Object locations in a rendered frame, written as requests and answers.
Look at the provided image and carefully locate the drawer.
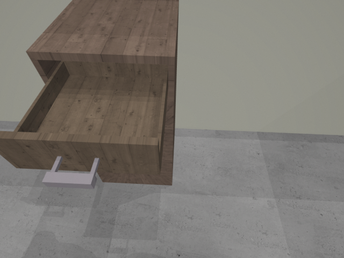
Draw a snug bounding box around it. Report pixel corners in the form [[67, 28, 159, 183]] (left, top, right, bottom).
[[0, 61, 168, 175]]

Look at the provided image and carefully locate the handle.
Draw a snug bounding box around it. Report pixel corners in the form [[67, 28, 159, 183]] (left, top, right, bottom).
[[42, 156, 100, 189]]

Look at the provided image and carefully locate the cabinet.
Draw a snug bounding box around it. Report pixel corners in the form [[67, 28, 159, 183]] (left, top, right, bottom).
[[26, 0, 179, 185]]

